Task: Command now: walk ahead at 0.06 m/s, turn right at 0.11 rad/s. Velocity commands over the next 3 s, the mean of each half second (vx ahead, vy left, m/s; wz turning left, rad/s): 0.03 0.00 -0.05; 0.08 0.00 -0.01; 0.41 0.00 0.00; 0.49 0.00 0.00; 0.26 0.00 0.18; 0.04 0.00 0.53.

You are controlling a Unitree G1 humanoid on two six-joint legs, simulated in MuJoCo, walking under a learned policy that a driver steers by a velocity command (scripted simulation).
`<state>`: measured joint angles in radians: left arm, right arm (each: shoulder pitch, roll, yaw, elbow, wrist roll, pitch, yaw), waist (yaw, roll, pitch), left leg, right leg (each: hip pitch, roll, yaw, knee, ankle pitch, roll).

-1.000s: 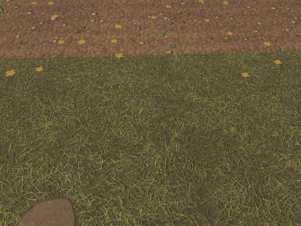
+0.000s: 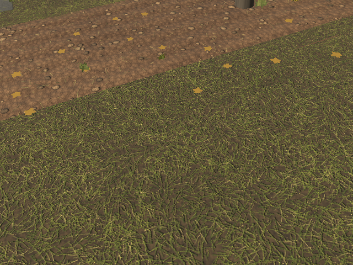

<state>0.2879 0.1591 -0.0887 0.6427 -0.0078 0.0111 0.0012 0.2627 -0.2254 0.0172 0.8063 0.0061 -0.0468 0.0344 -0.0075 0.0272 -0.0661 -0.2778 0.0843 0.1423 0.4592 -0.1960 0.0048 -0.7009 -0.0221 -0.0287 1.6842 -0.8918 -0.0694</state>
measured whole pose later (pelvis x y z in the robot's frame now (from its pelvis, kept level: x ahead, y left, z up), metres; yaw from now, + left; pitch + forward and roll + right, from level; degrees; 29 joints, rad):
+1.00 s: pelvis +0.01 +0.08 -0.01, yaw -2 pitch +3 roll -1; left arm 0.37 0.19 -0.06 0.84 0.06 -0.02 -0.02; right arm 0.45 -0.18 0.04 0.94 -0.09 -0.10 0.06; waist 0.00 -0.01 -0.04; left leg -0.36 -0.05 0.07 0.56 -0.27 0.11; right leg -1.22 -0.08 0.07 1.85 0.00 0.04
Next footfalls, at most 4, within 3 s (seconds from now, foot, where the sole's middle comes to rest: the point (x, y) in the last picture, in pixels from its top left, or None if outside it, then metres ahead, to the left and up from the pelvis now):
0.68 left None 0.07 0.14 -0.78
1.34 right None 0.22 -0.07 -0.78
1.88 left None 0.56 0.08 -0.78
2.30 right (223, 224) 0.74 -0.15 -0.78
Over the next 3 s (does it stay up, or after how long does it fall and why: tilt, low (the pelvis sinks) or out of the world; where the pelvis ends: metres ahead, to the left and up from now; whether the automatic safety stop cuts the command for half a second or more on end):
stays up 0.61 0.00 0.00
